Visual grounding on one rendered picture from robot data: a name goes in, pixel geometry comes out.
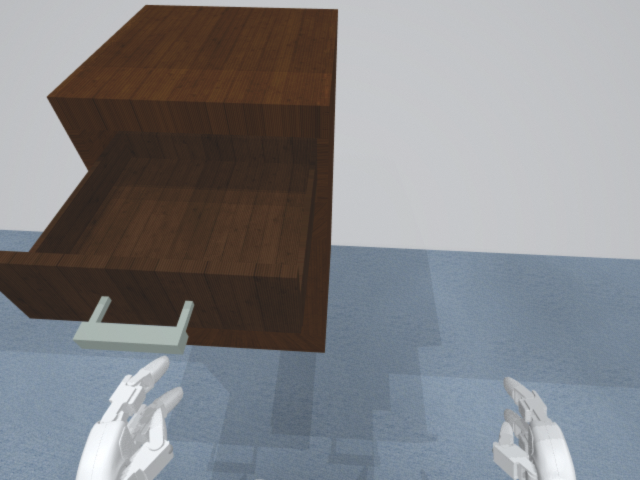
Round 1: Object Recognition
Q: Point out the right robot hand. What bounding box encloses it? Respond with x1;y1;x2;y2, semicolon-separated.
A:
493;377;576;480

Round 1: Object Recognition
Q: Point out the cabinet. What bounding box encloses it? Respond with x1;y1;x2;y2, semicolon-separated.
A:
47;5;338;353

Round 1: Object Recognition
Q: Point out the drawer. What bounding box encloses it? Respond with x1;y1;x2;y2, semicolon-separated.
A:
0;131;317;334

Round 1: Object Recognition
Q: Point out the left robot hand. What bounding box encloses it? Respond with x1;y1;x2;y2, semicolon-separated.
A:
76;356;183;480

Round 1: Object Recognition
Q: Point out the handle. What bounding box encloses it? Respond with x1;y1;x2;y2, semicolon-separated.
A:
72;296;194;355

